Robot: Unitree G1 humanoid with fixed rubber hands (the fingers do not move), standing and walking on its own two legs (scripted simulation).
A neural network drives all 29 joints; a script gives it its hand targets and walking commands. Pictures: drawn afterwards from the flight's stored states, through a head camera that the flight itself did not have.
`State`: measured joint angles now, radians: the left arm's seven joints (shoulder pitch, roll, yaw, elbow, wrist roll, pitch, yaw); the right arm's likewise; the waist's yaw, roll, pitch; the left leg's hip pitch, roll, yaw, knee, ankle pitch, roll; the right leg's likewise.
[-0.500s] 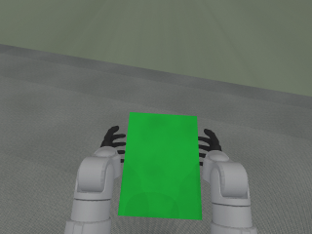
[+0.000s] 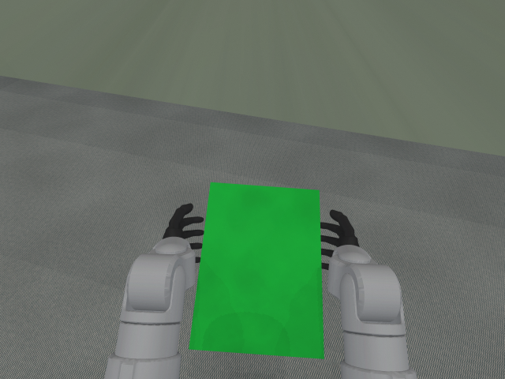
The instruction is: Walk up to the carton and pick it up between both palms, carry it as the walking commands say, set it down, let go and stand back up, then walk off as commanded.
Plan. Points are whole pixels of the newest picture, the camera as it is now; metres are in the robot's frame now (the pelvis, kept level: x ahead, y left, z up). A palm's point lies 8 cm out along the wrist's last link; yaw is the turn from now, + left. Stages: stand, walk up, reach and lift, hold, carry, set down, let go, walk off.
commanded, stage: carry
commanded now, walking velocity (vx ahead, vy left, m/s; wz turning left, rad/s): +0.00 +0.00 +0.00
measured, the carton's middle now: (257, 273) +0.32 +0.00 +0.01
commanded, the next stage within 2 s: hold in 0.84 s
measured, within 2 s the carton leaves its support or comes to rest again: neither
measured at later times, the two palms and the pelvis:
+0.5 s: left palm (176, 248) +0.30 +0.12 +0.10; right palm (346, 256) +0.30 -0.13 +0.10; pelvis +0.00 +0.00 +0.00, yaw +0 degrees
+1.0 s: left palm (176, 283) +0.28 +0.13 +0.03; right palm (337, 284) +0.29 -0.13 +0.04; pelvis +0.00 +0.00 +0.01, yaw +1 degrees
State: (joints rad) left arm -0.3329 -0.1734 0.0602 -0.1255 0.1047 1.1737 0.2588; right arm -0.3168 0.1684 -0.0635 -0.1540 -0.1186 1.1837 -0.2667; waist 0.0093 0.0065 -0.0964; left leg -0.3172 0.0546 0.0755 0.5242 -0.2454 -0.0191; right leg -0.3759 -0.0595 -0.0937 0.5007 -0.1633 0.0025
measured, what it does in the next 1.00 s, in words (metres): stands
